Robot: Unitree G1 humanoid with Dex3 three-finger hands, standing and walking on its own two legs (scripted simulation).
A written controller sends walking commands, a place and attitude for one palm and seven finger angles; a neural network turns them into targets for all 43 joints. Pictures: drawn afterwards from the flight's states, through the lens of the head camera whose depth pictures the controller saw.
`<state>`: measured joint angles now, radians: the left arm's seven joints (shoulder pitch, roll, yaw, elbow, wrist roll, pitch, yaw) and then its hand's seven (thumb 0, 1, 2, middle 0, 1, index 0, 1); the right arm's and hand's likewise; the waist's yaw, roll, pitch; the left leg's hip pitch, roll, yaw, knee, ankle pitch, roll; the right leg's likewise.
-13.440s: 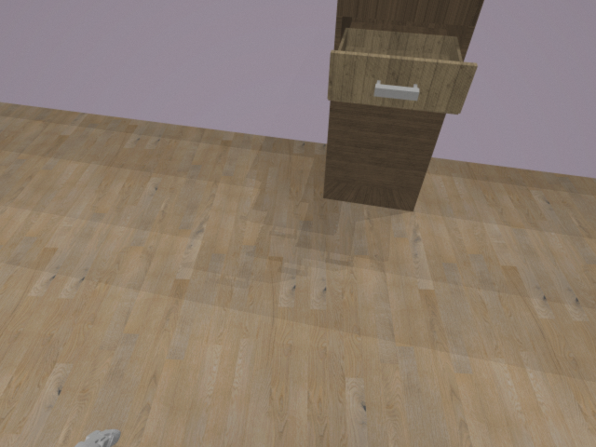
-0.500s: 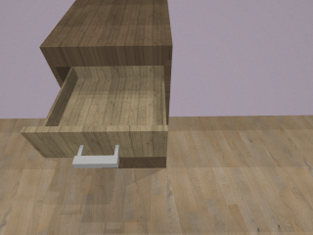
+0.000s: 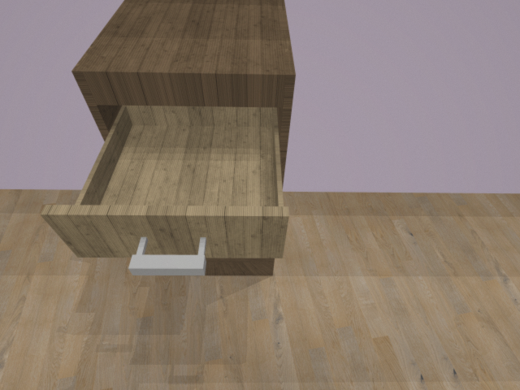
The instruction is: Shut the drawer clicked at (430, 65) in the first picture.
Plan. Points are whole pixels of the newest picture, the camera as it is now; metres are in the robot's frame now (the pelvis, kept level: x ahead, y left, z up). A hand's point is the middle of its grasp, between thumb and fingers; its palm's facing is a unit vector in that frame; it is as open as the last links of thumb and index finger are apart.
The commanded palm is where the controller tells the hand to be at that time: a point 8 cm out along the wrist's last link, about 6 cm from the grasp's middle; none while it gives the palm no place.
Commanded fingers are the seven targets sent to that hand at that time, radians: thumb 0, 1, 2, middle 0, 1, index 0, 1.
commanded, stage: look again from close up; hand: left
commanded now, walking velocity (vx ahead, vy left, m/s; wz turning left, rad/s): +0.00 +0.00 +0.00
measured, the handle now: (171, 253) +0.33 +0.17 -0.01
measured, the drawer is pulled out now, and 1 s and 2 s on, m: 0.29 0.29 0.29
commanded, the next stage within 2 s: raise the hand and make a fist in 0.40 s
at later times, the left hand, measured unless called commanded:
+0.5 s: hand out of the picture +0.00 +0.18 -0.18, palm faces -0.01 -0.98 -0.18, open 7.3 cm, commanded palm +0.10 +0.22 -0.07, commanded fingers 0.00 0.90 0.90 -0.22 -0.32 -0.22 -0.32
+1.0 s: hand out of the picture +0.13 +0.15 -0.02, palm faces +0.16 -0.99 -0.05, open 5.6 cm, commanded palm +0.11 +0.20 -0.01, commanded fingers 0.00 0.90 0.90 -0.72 -0.86 -0.72 -0.86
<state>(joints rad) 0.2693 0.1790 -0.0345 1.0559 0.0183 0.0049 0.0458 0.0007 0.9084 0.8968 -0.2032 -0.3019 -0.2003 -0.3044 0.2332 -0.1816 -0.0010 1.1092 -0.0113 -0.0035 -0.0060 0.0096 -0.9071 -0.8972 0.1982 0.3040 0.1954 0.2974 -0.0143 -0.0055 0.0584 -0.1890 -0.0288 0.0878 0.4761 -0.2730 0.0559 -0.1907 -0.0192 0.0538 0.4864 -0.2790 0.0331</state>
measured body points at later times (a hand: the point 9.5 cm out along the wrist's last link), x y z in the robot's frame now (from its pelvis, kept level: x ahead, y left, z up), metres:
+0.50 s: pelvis +0.01 +0.01 +0.00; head +0.02 +0.02 +0.45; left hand +0.00 +0.23 -0.16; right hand +0.01 -0.21 -0.16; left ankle -0.01 +0.08 -0.74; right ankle -0.01 -0.14 -0.74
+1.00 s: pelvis -0.02 -0.04 -0.08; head +0.01 -0.03 +0.37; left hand +0.11 +0.21 -0.02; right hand +0.24 -0.24 -0.10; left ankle -0.01 +0.08 -0.74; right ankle +0.00 -0.11 -0.74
